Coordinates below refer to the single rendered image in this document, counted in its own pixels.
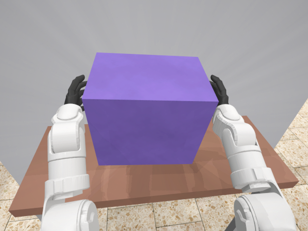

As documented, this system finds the right robot forearm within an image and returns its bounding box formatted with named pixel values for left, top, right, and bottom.
left=212, top=104, right=296, bottom=228

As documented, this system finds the robot left upper arm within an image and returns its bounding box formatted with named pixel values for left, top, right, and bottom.
left=41, top=199, right=100, bottom=231

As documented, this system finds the robot right upper arm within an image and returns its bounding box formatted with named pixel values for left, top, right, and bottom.
left=234, top=192, right=297, bottom=231

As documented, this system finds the right robot hand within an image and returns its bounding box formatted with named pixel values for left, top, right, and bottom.
left=209, top=75, right=229, bottom=106

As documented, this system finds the left robot hand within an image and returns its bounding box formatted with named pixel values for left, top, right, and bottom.
left=64, top=75, right=87, bottom=111

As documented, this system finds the left robot forearm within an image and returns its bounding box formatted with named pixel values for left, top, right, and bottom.
left=40, top=103, right=90, bottom=231

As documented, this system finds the carton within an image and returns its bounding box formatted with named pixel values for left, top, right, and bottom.
left=82, top=52, right=219, bottom=166

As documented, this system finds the table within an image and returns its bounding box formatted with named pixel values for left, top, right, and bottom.
left=8, top=115, right=299, bottom=231

